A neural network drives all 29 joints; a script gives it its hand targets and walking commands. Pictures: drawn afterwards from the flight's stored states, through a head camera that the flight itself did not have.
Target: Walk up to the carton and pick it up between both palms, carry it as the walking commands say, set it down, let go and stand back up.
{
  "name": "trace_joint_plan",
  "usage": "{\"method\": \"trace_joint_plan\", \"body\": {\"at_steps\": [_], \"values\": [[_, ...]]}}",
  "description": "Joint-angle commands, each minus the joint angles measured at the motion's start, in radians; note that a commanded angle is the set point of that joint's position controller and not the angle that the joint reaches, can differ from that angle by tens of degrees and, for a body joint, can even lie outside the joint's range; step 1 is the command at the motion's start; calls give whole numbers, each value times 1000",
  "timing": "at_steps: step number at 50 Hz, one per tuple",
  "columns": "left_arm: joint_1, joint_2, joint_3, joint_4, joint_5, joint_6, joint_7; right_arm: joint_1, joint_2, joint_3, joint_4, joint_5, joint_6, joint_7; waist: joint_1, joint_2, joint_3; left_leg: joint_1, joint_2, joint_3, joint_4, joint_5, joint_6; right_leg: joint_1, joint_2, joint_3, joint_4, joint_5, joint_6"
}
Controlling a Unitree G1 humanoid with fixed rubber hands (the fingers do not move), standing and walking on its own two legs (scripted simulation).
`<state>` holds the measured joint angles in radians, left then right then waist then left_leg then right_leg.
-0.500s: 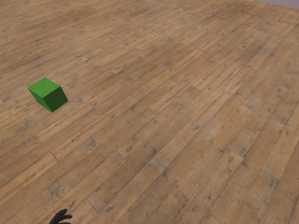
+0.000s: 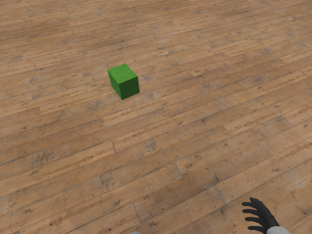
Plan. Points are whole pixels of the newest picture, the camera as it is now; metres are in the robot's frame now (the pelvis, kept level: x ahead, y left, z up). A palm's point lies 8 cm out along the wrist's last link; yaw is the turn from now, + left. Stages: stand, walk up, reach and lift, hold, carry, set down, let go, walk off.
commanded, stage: walk up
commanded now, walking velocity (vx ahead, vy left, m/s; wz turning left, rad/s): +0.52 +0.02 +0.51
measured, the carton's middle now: (123, 81) +1.42 +0.49 -0.65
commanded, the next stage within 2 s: none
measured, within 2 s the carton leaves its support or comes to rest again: neither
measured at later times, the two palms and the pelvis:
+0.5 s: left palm (98, 138) +0.43 +0.28 -0.09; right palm (257, 222) +0.22 -0.23 -0.13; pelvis +0.27 +0.02 +0.01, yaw +11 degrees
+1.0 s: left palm (67, 161) +0.35 +0.38 -0.13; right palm (183, 91) +0.71 -0.02 -0.10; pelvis +0.49 +0.16 +0.01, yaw +15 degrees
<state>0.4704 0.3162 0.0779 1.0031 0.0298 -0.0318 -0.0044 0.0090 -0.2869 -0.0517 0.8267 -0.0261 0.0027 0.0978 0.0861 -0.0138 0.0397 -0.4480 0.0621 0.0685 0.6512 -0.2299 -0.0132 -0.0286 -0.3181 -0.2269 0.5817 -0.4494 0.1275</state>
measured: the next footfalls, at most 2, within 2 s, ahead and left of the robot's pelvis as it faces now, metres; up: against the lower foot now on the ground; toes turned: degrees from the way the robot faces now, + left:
right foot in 0.46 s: +0.43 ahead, -0.06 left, +0.00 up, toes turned +1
left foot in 0.96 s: +0.57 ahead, +0.30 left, +0.00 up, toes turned +22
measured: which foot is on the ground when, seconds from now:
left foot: down 0.00-0.48, up 0.50-0.94, down 0.96-1.00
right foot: up 0.00-0.44, down 0.46-0.96, up 0.98-1.00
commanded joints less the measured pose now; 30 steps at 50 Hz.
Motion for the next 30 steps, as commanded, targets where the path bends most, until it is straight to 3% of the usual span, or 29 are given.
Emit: {"method": "trace_joint_plan", "body": {"at_steps": [1,2,4,5,6,8,11,13,17,18,19,20,22,23,24,25,26,27,28,30], "values": [[-196,30,-23,-199,22,-31,-18,510,-368,-88,87,-1,-33,-63,-280,498,-250,675,335,-763,-456,-487,170,-746,239,156,744,-225,-114],[-251,62,-15,-188,23,-36,-18,474,-311,-71,89,1,-34,-71,-249,341,-190,605,290,-716,-459,-467,167,-795,184,257,808,-122,-131],[-189,44,-19,-148,7,-50,-14,282,-167,-37,59,8,-43,-74,-124,161,-65,442,220,-516,-376,-93,149,-735,124,258,725,78,-126],[-162,40,-16,-130,5,-43,-18,242,-122,-30,48,9,-59,-78,-88,120,-54,373,192,-438,-354,34,138,-658,109,258,669,142,-112],[-149,31,-13,-118,9,-30,-22,246,-109,-24,52,12,-74,-78,-72,124,-65,332,177,-383,-357,166,136,-591,123,237,639,173,-100],[-195,18,-13,-128,11,-10,-27,292,-106,-21,77,14,-92,-81,-75,144,-63,314,176,-343,-371,272,146,-565,142,218,577,203,-84],[-350,-9,-22,-174,9,2,-38,361,-87,-18,113,6,-95,-89,-112,141,12,324,186,-338,-434,240,164,-623,158,203,410,265,-68],[-439,-21,-28,-203,3,1,-46,385,-75,-15,128,6,-93,-93,-134,135,46,338,165,-309,-466,225,155,-615,183,183,261,330,-69],[-546,-36,-30,-239,-10,-6,-51,442,-82,-18,166,2,-93,-103,-163,150,63,386,159,-271,-478,306,153,-560,224,153,86,391,-76],[-552,-36,-28,-244,-13,-11,-49,452,-83,-19,181,2,-92,-106,-160,176,60,387,146,-245,-466,334,148,-520,229,147,53,386,-81],[-517,-40,-25,-234,-16,-14,-40,451,-67,-16,202,2,-81,-104,-147,231,44,357,95,-183,-430,344,131,-427,239,128,26,349,-88],[-477,-38,-18,-216,-15,-18,-32,467,-62,-15,211,0,-77,-104,-134,207,34,337,94,-187,-386,393,126,-355,255,104,12,334,-89],[-313,-1,0,-152,-6,-31,-13,472,-71,-15,225,7,-77,-104,-50,87,-64,286,57,-157,-133,558,109,-86,276,54,-87,339,-116],[-161,42,16,-97,3,-39,-2,459,-64,-11,216,14,-82,-105,20,24,-149,161,40,-171,57,493,91,139,216,109,-104,325,-141],[-2,137,38,-59,27,-47,13,462,-9,5,181,11,-82,-105,54,-178,-251,-39,-22,-182,355,-86,65,328,-73,447,-144,265,-161],[81,274,63,-36,21,-21,30,491,-20,-7,140,5,-72,-97,45,-252,-385,-208,-89,-221,620,-316,43,385,-323,911,-278,170,-239],[-4,251,53,-53,16,-14,32,452,-70,-24,156,4,-60,-95,-11,-96,-278,-241,-44,-266,698,-255,16,233,-263,866,-303,152,-238],[-114,175,32,-72,8,-17,33,432,-49,-26,162,-2,-54,-84,-52,-59,-142,-228,-5,-228,707,-160,0,73,-202,708,-315,204,-232],[-195,96,19,-81,-1,-28,29,412,-16,-26,164,-9,-48,-74,-83,-45,-63,-179,37,-196,682,-69,-17,-57,-137,556,-334,258,-222],[-226,23,-2,-64,-3,-42,21,418,15,-22,160,-20,-20,-53,-108,-122,-1,-98,42,-143,644,2,-20,-201,-49,368,-361,294,-184]]}}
